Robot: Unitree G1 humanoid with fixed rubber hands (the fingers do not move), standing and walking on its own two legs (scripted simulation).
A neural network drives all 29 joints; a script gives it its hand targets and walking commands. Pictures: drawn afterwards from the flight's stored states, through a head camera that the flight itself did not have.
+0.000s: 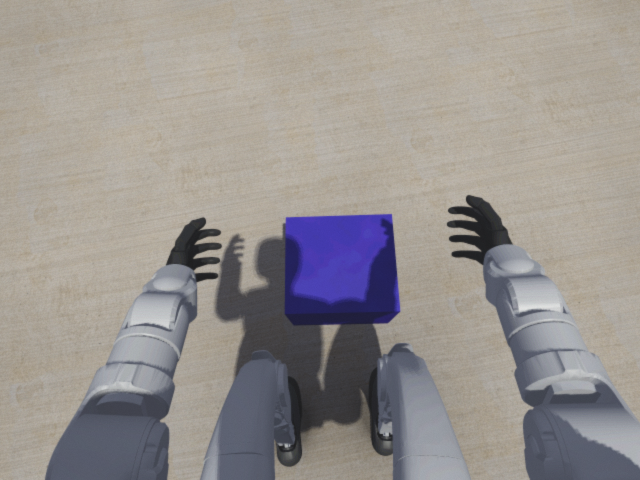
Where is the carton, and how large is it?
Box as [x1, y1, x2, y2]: [285, 214, 399, 324]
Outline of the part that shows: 391,214 286,217 285,314 293,324 381,323 388,322 399,311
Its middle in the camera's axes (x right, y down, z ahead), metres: +0.06 +0.08 +0.99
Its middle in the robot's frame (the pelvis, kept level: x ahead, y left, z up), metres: +0.49 -0.02 -0.55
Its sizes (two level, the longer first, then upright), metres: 0.256 0.233 0.208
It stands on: the floor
